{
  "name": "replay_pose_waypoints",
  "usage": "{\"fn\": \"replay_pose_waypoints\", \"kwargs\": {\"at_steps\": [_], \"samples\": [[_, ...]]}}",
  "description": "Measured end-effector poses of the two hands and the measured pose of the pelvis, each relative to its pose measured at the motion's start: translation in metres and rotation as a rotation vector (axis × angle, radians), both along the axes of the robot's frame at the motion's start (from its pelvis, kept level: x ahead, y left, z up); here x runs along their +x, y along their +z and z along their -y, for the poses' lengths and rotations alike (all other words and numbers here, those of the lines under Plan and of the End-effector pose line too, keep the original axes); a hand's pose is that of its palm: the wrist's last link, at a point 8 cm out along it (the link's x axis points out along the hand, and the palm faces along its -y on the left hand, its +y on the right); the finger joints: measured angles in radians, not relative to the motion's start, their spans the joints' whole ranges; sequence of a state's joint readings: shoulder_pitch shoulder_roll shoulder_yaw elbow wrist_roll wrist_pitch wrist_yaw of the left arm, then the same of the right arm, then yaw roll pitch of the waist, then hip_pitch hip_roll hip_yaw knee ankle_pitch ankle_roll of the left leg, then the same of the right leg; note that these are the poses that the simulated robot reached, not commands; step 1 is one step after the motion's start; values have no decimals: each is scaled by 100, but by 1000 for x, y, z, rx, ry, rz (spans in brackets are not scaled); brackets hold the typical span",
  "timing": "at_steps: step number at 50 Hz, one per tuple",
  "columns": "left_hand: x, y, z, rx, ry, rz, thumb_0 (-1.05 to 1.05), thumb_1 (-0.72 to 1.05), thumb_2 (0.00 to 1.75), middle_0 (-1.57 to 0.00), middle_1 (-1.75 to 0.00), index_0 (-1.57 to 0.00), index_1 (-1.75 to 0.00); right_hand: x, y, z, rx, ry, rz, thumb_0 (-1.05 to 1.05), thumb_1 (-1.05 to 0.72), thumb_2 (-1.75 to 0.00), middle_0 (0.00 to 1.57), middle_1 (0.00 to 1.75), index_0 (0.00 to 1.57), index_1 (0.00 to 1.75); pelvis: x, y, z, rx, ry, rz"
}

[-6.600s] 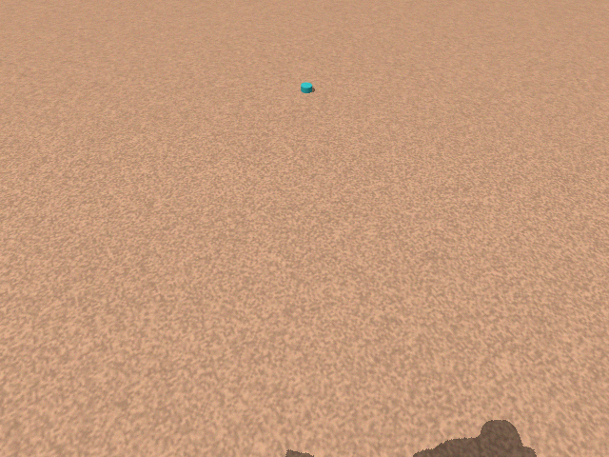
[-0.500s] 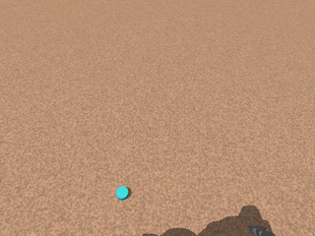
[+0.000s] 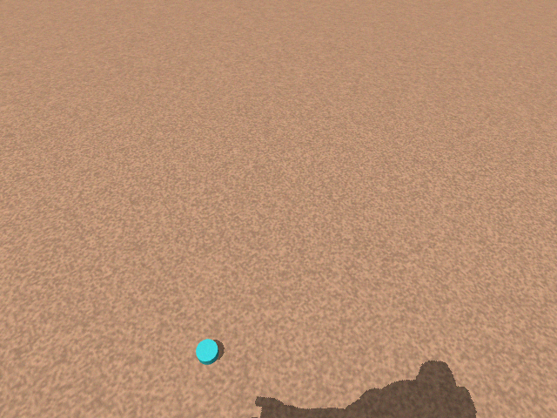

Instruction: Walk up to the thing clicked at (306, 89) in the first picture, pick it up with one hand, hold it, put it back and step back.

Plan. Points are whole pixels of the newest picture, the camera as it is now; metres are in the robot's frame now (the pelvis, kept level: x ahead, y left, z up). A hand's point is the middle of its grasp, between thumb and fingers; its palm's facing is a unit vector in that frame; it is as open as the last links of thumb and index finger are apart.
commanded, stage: walk up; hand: left
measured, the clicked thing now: (207, 351) +0.45 +0.22 -0.76
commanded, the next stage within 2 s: stand in 0.56 s
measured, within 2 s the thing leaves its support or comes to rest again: neither
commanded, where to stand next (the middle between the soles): +0.05 -0.01 m, yaw -1 degrees
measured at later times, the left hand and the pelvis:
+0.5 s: hand out of the picture +0.09 +0.25 -0.16, palm faces +0.00 -0.94 -0.33, open 7.4 cm; pelvis +0.01 +0.00 +0.00, yaw +0 degrees
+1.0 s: hand out of the picture +0.09 +0.25 -0.15, palm faces -0.02 -0.94 -0.35, open 7.4 cm; pelvis +0.02 +0.00 +0.00, yaw +0 degrees
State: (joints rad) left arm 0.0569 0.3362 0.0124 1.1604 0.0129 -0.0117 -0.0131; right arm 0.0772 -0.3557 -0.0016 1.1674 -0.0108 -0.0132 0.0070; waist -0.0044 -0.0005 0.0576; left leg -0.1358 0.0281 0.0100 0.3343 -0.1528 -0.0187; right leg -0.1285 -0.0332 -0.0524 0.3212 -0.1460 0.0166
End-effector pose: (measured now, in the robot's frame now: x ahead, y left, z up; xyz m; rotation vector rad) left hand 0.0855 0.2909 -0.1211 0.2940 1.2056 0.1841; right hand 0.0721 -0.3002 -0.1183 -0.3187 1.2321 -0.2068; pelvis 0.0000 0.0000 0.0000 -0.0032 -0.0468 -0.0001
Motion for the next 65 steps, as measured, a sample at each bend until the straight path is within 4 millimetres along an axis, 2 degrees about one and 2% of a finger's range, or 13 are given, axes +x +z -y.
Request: {"fn": "replay_pose_waypoints", "kwargs": {"at_steps": [6, 12, 37, 65], "samples": [[-2, -1, 0, 1, 2, -16, 1, 90, 90, -20, -30, -20, -30, -12, -2, 0, 1, -13, -30, 1, -91, -90, 21, 30, 20, 30, 1, 0, 1, 0, -2, -1], [-5, 0, -2, 6, 10, -26, 1, 90, 90, -20, -30, -20, -30, -14, -4, -2, 9, -12, -38, 1, -91, -90, 21, 30, 20, 30, 2, 0, 1, -1, -1, -2], [-5, 1, -3, 14, 17, -29, 1, 90, 90, -20, -30, -20, -30, 17, -1, -4, 11, 21, 8, 0, -91, -90, 21, 30, 20, 30, 11, 1, 2, 3, 3, -7], [12, 6, 2, 31, -5, -4, 1, 90, 90, -20, -30, -20, -30, 18, -3, 4, 15, 12, -5, 0, -91, -90, 21, 30, 20, 30, 20, 1, 9, 3, 3, -9]]}}
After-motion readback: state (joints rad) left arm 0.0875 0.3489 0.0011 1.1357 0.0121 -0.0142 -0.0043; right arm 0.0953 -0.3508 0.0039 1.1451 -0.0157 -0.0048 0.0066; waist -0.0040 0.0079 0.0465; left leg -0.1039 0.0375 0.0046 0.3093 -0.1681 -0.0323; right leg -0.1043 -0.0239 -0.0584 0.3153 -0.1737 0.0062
